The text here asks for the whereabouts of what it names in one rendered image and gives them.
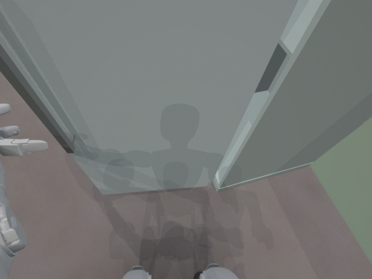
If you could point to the fridge door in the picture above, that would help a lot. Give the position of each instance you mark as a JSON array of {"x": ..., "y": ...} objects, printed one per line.
[{"x": 154, "y": 90}]

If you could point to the left robot hand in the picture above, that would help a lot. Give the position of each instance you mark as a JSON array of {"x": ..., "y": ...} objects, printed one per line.
[{"x": 17, "y": 147}]

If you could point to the robot shin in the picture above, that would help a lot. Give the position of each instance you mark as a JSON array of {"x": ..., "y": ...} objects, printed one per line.
[
  {"x": 137, "y": 268},
  {"x": 211, "y": 265}
]

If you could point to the robot left upper arm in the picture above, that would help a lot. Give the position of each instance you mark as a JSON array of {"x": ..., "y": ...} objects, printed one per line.
[{"x": 12, "y": 239}]

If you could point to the handle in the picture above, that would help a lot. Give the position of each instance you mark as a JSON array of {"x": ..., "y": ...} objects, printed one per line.
[{"x": 20, "y": 84}]

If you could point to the robot left shin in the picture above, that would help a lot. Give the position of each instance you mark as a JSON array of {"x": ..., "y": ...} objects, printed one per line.
[{"x": 137, "y": 268}]

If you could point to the robot right shin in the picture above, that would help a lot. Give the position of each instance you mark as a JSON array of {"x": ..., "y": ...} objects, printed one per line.
[{"x": 211, "y": 265}]

